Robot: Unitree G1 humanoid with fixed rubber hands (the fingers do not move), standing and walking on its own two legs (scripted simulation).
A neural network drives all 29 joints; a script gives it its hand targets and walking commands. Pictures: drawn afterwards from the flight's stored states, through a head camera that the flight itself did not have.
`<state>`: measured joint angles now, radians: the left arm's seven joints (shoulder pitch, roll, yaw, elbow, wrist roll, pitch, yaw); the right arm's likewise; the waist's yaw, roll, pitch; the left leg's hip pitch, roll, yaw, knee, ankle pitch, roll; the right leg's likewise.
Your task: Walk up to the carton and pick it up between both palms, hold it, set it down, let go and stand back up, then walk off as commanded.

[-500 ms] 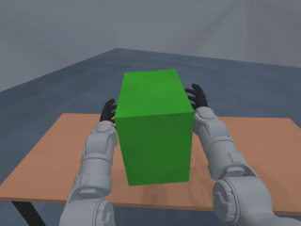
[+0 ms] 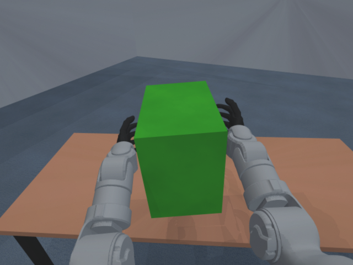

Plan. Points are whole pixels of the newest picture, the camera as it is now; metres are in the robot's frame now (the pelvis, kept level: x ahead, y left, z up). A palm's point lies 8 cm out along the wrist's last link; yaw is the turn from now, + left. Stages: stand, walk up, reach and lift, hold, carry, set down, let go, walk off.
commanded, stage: hold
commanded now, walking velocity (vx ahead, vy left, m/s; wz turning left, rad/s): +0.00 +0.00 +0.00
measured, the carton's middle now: (180, 143) +0.40 +0.02 +0.15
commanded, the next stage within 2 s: set down in 1.44 s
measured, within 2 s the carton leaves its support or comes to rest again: neither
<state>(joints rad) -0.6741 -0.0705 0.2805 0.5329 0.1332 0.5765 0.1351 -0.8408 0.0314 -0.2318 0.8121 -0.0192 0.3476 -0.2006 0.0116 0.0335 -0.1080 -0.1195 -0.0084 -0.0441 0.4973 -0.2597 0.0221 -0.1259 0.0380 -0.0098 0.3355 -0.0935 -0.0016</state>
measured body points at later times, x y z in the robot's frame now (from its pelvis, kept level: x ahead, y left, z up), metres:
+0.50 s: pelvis +0.00 +0.00 +0.00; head -0.09 +0.00 +0.44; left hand +0.37 +0.15 +0.18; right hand +0.39 -0.11 +0.21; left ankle +0.01 +0.10 -0.74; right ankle +0.07 -0.12 -0.74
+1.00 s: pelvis +0.00 +0.00 +0.00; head -0.09 +0.00 +0.44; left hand +0.37 +0.15 +0.18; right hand +0.39 -0.11 +0.21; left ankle +0.01 +0.10 -0.74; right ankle +0.07 -0.12 -0.74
